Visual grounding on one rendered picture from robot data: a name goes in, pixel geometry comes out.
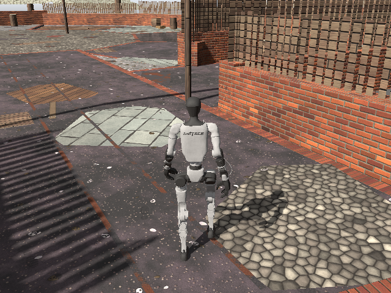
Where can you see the right robot hand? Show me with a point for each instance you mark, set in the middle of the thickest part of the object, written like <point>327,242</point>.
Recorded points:
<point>227,187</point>

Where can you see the left robot hand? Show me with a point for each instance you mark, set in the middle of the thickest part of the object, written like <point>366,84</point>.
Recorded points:
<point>172,171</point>

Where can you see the robot right forearm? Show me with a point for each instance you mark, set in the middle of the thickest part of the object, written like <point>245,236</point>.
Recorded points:
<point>221,167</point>

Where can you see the humanoid robot torso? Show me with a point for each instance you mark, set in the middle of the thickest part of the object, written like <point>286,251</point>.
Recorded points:
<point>194,144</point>

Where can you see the robot right shin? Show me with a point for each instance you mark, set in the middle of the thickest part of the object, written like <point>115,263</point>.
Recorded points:
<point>211,211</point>

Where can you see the robot left upper arm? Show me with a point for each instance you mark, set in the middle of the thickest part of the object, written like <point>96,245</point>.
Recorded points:
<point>175,129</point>

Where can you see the robot left forearm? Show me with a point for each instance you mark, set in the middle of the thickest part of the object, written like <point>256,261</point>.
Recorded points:
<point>168,161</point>

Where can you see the robot right upper arm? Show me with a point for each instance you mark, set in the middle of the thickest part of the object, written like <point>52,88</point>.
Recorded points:
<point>215,139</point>

